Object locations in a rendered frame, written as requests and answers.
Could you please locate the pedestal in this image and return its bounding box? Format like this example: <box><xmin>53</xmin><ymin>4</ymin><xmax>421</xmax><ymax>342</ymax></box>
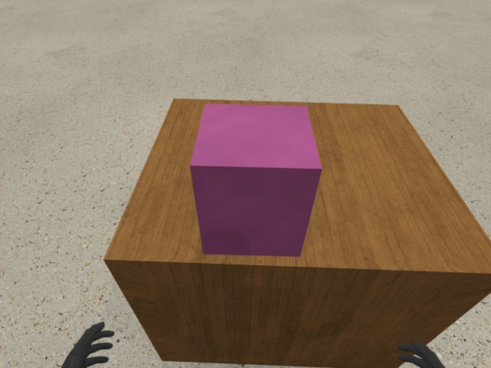
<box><xmin>104</xmin><ymin>98</ymin><xmax>491</xmax><ymax>368</ymax></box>

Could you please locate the left robot hand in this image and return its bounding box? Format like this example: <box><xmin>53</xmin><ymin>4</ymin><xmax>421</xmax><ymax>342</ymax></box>
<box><xmin>61</xmin><ymin>322</ymin><xmax>114</xmax><ymax>368</ymax></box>

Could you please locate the right robot hand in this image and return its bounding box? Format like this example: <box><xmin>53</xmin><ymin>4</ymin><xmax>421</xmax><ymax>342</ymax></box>
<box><xmin>398</xmin><ymin>340</ymin><xmax>445</xmax><ymax>368</ymax></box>

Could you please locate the carton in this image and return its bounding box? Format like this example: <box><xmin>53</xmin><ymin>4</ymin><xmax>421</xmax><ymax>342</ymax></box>
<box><xmin>189</xmin><ymin>103</ymin><xmax>322</xmax><ymax>257</ymax></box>

